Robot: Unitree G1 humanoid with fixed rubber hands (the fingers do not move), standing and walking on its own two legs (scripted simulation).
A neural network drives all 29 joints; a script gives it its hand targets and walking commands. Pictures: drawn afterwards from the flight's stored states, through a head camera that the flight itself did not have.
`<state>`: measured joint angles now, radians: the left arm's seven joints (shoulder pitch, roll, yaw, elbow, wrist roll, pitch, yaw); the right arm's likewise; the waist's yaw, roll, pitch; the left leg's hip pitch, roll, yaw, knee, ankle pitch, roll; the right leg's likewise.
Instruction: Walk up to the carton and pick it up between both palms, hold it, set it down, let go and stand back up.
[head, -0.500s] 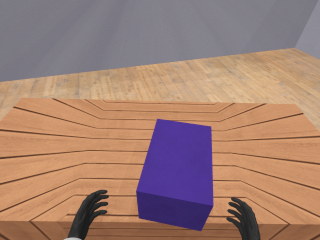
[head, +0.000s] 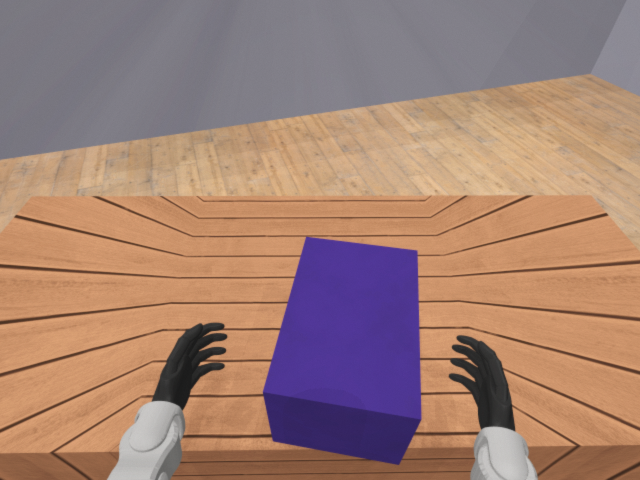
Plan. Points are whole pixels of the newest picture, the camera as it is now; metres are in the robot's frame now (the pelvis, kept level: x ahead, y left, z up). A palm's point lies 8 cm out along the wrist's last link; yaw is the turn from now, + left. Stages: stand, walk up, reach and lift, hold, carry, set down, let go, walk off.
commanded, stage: reach and lift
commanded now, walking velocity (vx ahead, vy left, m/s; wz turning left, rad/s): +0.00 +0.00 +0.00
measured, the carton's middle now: (348, 341) +0.37 -0.05 -0.09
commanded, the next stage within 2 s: none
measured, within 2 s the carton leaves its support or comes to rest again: neither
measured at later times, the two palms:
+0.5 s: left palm (201, 305) +0.35 +0.15 +0.06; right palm (489, 340) +0.29 -0.22 +0.04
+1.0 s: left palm (227, 260) +0.41 +0.12 +0.08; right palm (481, 293) +0.34 -0.22 +0.07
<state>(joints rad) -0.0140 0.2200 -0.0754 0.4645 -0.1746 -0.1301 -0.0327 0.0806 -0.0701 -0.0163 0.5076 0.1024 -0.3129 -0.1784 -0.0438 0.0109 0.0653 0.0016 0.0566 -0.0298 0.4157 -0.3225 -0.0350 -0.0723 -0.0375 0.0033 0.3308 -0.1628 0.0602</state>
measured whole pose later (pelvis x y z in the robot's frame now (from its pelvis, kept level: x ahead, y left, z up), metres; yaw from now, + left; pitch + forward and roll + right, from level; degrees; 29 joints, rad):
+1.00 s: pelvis -0.02 +0.00 +0.00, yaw +1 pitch +6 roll -2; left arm -0.84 0.21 0.01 1.24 -0.13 -0.13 -0.01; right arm -0.69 -0.12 -0.02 1.10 0.23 -0.20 -0.21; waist -0.13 0.02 -0.10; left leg -0.30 0.05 -0.05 0.50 -0.30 -0.04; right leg -0.35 -0.04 -0.01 0.39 -0.14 0.05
